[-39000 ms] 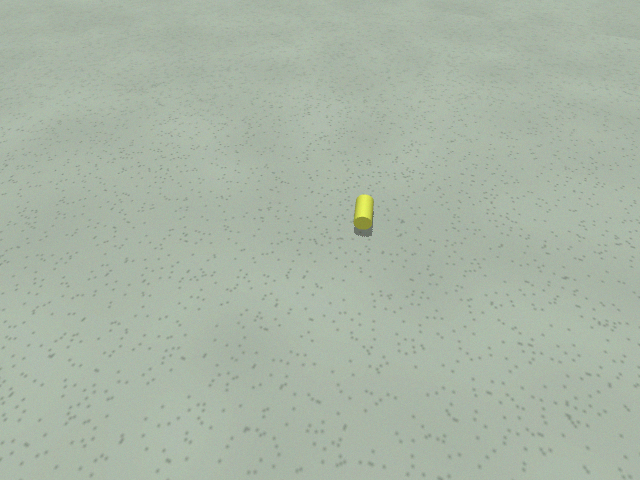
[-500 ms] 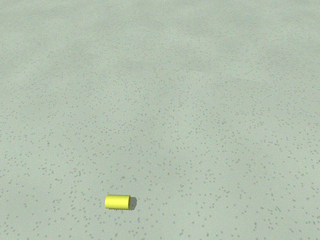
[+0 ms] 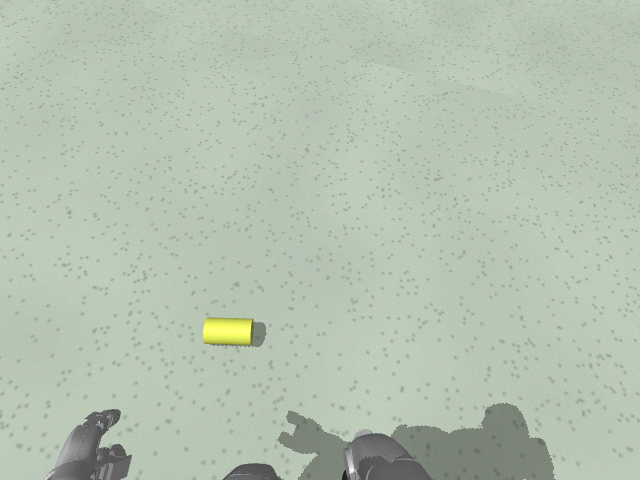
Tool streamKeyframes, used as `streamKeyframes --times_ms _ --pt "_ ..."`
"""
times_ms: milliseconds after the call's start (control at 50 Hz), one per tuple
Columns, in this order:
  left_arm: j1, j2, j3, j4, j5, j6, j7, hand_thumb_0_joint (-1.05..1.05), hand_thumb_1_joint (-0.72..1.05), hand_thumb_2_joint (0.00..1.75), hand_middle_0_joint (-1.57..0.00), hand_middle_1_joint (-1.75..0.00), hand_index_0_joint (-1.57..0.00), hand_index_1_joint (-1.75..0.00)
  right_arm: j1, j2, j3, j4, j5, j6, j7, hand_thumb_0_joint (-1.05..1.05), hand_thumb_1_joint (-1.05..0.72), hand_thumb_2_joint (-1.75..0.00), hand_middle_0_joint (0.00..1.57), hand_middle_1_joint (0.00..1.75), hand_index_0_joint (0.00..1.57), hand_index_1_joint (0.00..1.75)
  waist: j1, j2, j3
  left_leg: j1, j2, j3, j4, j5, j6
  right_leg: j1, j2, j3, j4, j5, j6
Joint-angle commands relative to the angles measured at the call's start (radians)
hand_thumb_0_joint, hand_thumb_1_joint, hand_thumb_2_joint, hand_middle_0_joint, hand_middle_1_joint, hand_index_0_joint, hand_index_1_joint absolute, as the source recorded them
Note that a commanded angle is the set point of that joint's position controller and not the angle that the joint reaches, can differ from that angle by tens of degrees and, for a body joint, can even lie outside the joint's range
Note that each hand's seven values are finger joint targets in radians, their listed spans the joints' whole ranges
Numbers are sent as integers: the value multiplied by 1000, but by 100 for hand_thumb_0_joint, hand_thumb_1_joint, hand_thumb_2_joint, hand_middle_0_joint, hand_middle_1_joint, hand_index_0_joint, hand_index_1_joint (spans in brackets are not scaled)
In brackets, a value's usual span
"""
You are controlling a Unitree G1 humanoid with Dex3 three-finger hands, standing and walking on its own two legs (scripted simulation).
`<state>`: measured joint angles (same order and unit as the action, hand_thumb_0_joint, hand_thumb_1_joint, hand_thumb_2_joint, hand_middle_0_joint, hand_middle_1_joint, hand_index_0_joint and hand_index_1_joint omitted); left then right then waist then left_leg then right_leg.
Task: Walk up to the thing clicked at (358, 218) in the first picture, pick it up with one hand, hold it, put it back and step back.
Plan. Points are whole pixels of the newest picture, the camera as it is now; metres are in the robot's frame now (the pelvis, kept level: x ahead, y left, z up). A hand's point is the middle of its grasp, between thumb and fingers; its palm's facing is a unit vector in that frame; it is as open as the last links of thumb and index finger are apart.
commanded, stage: step back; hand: left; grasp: from above
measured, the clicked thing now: (229, 331) +0.51 +0.25 -0.73
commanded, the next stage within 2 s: none
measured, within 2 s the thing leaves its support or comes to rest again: neither
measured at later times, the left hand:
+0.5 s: hand out of the picture +0.05 +0.25 -0.13, palm faces -0.03 -0.91 -0.41, open 7.3 cm
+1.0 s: hand out of the picture -0.14 +0.28 -0.16, palm faces -0.07 -0.92 -0.39, open 7.3 cm
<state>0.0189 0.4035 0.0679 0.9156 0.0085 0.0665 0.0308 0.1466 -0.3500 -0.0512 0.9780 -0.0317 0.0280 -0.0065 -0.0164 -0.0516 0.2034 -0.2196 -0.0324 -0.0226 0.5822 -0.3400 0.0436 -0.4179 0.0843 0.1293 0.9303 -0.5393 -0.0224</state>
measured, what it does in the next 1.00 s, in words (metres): walks backwards: right foot, then left foot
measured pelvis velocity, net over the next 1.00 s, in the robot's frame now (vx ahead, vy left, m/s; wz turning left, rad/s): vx -0.23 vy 0.01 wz -0.08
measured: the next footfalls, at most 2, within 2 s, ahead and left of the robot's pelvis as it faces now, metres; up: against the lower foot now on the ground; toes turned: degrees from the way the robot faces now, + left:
right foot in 0.28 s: -0.01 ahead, -0.12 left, +0.00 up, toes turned +0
left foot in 0.64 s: -0.11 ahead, +0.13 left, +0.00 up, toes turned -3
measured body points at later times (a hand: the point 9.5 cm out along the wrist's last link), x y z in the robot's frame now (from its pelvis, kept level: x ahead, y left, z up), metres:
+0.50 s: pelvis -0.09 +0.00 +0.00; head -0.03 -0.02 +0.45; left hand +0.05 +0.30 -0.10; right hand +0.01 -0.32 -0.13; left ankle -0.12 +0.14 -0.65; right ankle -0.05 -0.12 -0.73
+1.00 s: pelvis -0.23 +0.01 +0.00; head -0.16 +0.03 +0.44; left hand -0.13 +0.33 -0.13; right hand -0.11 -0.31 -0.10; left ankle -0.15 +0.13 -0.73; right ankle -0.28 -0.14 -0.68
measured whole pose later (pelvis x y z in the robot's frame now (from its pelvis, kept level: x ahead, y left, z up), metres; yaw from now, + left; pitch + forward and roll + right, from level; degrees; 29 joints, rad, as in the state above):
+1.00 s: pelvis -0.23 +0.01 +0.00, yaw -5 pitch -3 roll -1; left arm 0.20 0.42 0.09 0.84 0.02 0.08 0.01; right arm 0.11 -0.36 -0.04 0.81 -0.03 0.01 -0.02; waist 0.03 -0.04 0.20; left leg -0.34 0.04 0.01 0.59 -0.20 0.00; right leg -0.32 0.06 0.13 0.98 -0.51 0.03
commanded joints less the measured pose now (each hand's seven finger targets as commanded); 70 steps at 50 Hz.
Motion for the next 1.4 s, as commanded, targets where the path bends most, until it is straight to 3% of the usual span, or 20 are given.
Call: streamKeyframes --times_ms 0,120,200,260,300,320,420,540,620,660,680,760,900,980,1040,1080,1100,1200,1300,1380 --pt "71 151 36 -79 -12 -15 9 0 90 90 -20 -30 -20 -30 -52 -260 -57 -113 -2 -24 -39 0 -90 -90 20 30 20 30 28 209 -229 190 250 -191 -121 882 119 -93 26 63 222 34 -2" --pt "71 144 41 -123 2 -34 4 0 90 90 -20 -30 -20 -30 24 -250 -61 -134 12 -21 -44 0 -90 -90 20 30 20 30 -26 167 -245 301 267 -204 -70 841 172 -78 -11 0 3 47 41" --pt "97 138 51 -130 7 -47 -3 0 90 90 -20 -30 -20 -30 12 -269 -64 -150 18 -12 -34 0 -90 -90 20 30 20 30 -21 188 -283 226 237 -175 -17 710 140 77 -55 -75 -288 126 10" --pt "182 150 60 -93 17 -61 -2 0 90 90 -20 -30 -20 -30 -41 -245 -54 -168 33 -4 -24 0 -90 -90 20 30 20 30 26 105 -326 59 172 -124 83 496 73 310 -98 -36 -513 531 -31" --pt "142 260 83 -115 8 -61 -5 0 90 90 -20 -30 -20 -30 -58 -186 -35 -189 44 2 -21 0 -90 -90 20 30 20 30 42 -165 -250 -168 -68 -23 328 -90 -18 283 -368 290 -558 764 -219" --pt "98 301 87 -154 22 -65 -4 0 90 90 -20 -30 -20 -30 -51 -203 -48 -178 34 12 -33 0 -90 -90 20 30 20 30 56 -222 -206 -160 -69 -80 527 -322 -37 160 -492 434 -581 793 -331" --pt "30 174 70 -194 15 -57 2 0 90 90 -20 -30 -20 -30 47 -224 -42 -128 38 3 -25 0 -90 -90 20 30 20 30 10 -65 -180 -210 -113 -132 630 -166 -65 188 -278 108 -515 733 -199" --pt "97 194 71 -215 29 -42 4 0 90 90 -20 -30 -20 -30 59 -207 -36 -160 27 -13 -27 0 -90 -90 20 30 20 30 39 -154 -281 -183 8 -60 139 -163 -66 408 -307 110 -433 738 -185" --pt "87 183 56 -227 8 -13 -12 0 90 90 -20 -30 -20 -30 115 -216 -61 -134 -6 -26 -19 0 -90 -90 20 30 20 30 5 -64 -263 60 25 -44 -209 199 -31 184 -214 48 -298 499 -76" --pt "84 153 56 -231 5 -16 -7 0 90 90 -20 -30 -20 -30 27 -374 -90 -166 -25 -27 -8 0 -90 -90 20 30 20 30 15 270 -221 46 368 -464 -281 324 143 -77 30 -52 9 -50 0" --pt "30 184 72 -232 19 -17 7 0 90 90 -20 -30 -20 -30 22 -415 -99 -183 -16 -28 -9 0 -90 -90 20 30 20 30 -47 308 -196 -114 461 -557 -303 336 262 -2 17 54 198 -135 15" --pt "160 171 71 -169 -4 -14 -8 0 90 90 -20 -30 -20 -30 -89 -266 -57 -204 -12 -40 -25 0 -90 -90 20 30 20 30 66 188 -175 8 244 -194 -191 515 133 -98 44 93 371 59 2" --pt "149 155 65 -191 12 -24 -11 0 90 90 -20 -30 -20 -30 47 -270 -71 -199 8 -33 -36 0 -90 -90 20 30 20 30 -26 199 -245 231 289 -198 -108 593 212 -91 -11 24 104 10 70" --pt "216 152 65 -157 9 -33 -19 0 90 90 -20 -30 -20 -30 -9 -296 -74 -223 1 -18 -29 0 -90 -90 20 30 20 30 -2 259 -282 136 276 -175 -76 471 173 84 -69 -66 -213 58 43" --pt "342 158 78 -85 20 -40 -26 0 90 90 -20 -30 -20 -30 -62 -300 -72 -243 14 3 -20 0 -90 -90 20 30 20 30 59 225 -305 -54 220 -128 -3 279 99 308 -62 -113 -499 298 -6" --pt "295 292 111 -124 37 -44 -31 0 90 90 -20 -30 -20 -30 -40 -205 -48 -263 25 8 -22 0 -90 -90 20 30 20 30 48 -162 -205 -375 -41 -42 270 -184 -30 266 -333 340 -610 182 -114" --pt "187 379 119 -175 42 -41 -27 0 90 90 -20 -30 -20 -30 -78 -234 -66 -262 19 12 -40 0 -90 -90 20 30 20 30 87 -258 -149 -265 -58 -102 525 -293 -56 -40 -511 482 -692 161 -280" --pt "23 205 91 -212 34 -47 -12 0 90 90 -20 -30 -20 -30 77 -224 -52 -168 32 -3 -31 0 -90 -90 20 30 20 30 -19 -108 -142 -260 -109 -139 642 -96 -59 70 -253 49 -526 474 -133" --pt "153 187 84 -212 36 -40 3 0 90 90 -20 -30 -20 -30 41 -206 -37 -193 18 -18 -34 0 -90 -90 20 30 20 30 70 -144 -215 -302 -50 -67 353 -209 -79 370 -327 91 -453 664 -195" --pt "124 209 73 -226 21 -25 3 0 90 90 -20 -30 -20 -30 127 -205 -47 -163 5 -25 -29 0 -90 -90 20 30 20 30 34 -159 -291 -103 11 -6 -51 -45 -37 361 -331 81 -330 759 -153"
